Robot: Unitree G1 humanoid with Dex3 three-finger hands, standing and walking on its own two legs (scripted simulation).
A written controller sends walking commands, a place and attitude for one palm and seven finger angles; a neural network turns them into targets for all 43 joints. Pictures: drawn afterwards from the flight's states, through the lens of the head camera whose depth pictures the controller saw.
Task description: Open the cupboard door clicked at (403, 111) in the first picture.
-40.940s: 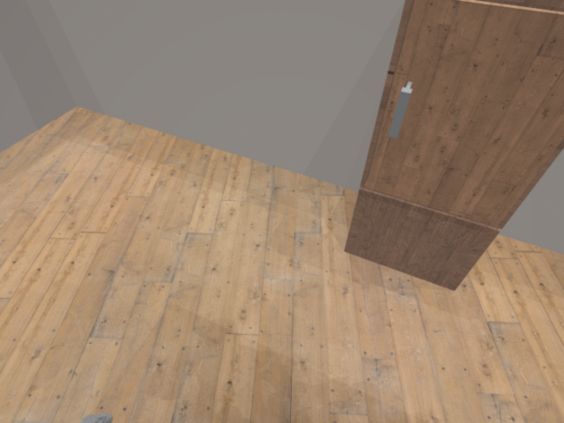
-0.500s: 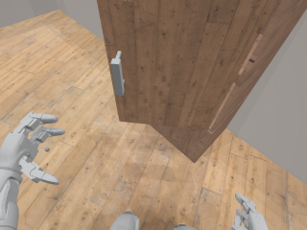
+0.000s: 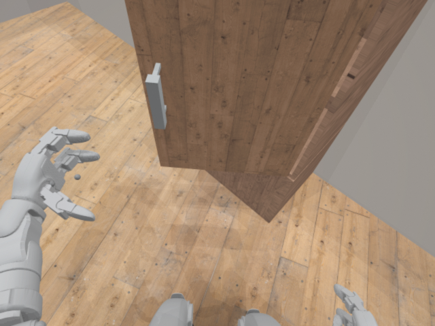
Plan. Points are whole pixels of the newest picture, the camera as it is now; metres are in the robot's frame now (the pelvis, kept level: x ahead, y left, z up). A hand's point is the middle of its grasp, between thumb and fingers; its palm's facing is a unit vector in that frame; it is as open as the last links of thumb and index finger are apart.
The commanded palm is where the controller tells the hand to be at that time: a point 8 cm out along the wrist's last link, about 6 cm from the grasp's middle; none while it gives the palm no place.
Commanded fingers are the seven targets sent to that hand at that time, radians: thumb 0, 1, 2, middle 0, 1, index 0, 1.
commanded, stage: move the hooked fingers beside the handle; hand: left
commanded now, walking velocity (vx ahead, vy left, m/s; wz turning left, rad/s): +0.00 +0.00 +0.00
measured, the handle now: (159, 97) +0.57 +0.15 +0.06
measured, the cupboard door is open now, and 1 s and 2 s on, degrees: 39 39 39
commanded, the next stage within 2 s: slide the fingers in behind the handle in 2.00 s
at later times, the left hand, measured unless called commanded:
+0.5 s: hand (98, 146) +0.42 +0.24 +0.06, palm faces -0.04 -1.00 +0.00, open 14.0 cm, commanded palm +0.40 +0.29 +0.06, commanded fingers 0.00 -0.50 0.30 -0.30 -1.20 -0.30 -1.20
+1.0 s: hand (120, 120) +0.49 +0.22 +0.06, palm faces -0.03 -1.00 -0.01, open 14.0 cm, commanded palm +0.48 +0.27 +0.06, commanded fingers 0.00 -0.50 0.30 -0.30 -1.20 -0.30 -1.20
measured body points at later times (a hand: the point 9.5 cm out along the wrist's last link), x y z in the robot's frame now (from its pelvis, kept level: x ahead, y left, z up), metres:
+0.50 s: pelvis +0.01 +0.01 +0.00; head +0.10 +0.03 +0.44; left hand +0.42 +0.30 +0.06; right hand +0.09 -0.26 -0.10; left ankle +0.05 +0.09 -0.67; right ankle +0.00 -0.11 -0.67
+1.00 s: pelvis +0.00 +0.00 -0.02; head +0.13 +0.03 +0.41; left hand +0.49 +0.27 +0.06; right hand +0.02 -0.27 -0.12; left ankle +0.05 +0.09 -0.67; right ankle +0.00 -0.11 -0.67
